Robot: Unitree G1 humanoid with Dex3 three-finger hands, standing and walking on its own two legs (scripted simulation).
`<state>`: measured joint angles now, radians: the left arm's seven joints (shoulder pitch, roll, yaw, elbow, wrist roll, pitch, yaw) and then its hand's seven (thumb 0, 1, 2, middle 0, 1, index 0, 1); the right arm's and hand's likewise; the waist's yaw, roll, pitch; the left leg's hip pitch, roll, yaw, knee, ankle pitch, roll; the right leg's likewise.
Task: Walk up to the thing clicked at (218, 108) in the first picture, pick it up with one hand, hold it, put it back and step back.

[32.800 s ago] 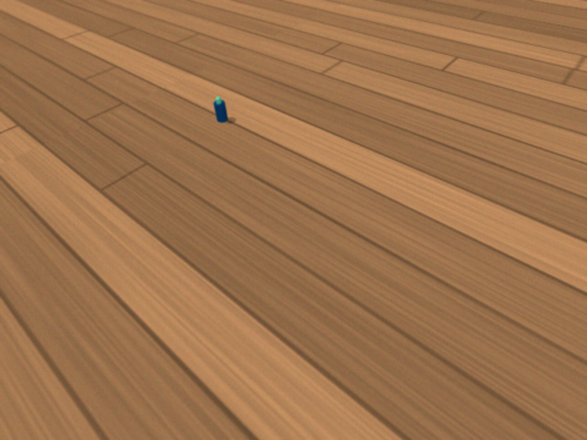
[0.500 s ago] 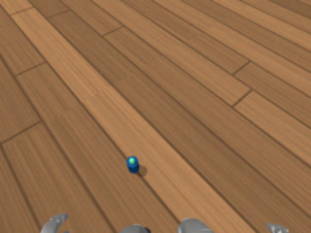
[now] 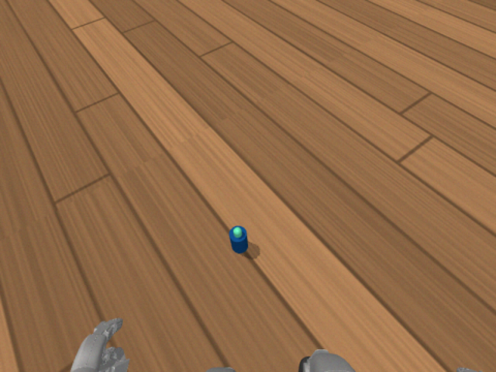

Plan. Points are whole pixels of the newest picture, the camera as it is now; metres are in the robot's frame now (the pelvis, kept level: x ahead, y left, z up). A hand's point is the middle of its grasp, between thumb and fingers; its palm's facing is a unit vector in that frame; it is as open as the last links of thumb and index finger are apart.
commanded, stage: step back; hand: left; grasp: from the side
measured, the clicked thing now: (238, 238) +0.63 +0.11 -0.68
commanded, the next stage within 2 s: none
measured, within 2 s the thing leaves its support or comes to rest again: neither
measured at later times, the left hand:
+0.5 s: hand out of the picture -0.07 +0.26 -0.15, palm faces -0.10 -0.91 -0.39, open 7.4 cm
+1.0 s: hand out of the picture -0.18 +0.25 -0.14, palm faces -0.02 -0.95 -0.32, open 7.4 cm
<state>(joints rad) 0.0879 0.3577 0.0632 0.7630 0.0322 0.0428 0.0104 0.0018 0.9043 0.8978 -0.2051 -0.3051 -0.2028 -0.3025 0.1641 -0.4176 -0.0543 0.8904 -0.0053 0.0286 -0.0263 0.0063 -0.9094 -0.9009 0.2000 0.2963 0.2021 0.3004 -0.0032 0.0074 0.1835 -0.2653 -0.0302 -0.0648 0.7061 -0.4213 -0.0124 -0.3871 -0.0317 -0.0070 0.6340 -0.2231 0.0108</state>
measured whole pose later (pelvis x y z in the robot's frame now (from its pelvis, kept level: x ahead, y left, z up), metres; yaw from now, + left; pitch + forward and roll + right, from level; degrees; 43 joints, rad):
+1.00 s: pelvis -0.33 -0.01 +0.01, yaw -2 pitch -2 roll -2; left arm 0.12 0.39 0.08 0.78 0.02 0.09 0.00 0.00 0.91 0.90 -0.20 -0.30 -0.20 -0.30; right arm 0.20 -0.35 -0.03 0.87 -0.04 0.01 -0.03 0.01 -0.90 -0.90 0.21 0.30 0.21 0.30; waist 0.00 -0.05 0.14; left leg -0.32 0.01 -0.03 0.60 -0.25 0.02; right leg -0.49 0.11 0.17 1.25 -0.49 0.00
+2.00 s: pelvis -0.44 -0.08 +0.00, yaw +1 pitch -2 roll +0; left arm 0.18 0.34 0.06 0.95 0.04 -0.04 -0.02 0.00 0.91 0.90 -0.20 -0.30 -0.20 -0.30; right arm 0.25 -0.40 -0.05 0.97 -0.02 -0.01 -0.01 0.01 -0.91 -0.90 0.20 0.30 0.20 0.30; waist 0.02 0.04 0.08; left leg -0.36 -0.01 -0.08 0.92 -0.52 0.01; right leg -0.30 -0.02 -0.07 0.62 -0.28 -0.02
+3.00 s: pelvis -0.41 -0.06 +0.03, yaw +1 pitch -3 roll +0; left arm 0.10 0.36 0.00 1.14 0.01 -0.02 -0.01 0.00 0.91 0.90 -0.20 -0.30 -0.20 -0.30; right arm 0.10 -0.35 -0.01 1.16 -0.01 -0.01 0.02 0.01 -0.91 -0.90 0.20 0.30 0.20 0.30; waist 0.00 0.00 0.06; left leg -0.14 0.04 0.02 0.33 -0.14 -0.03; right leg -0.13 -0.02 -0.03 0.34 -0.16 0.01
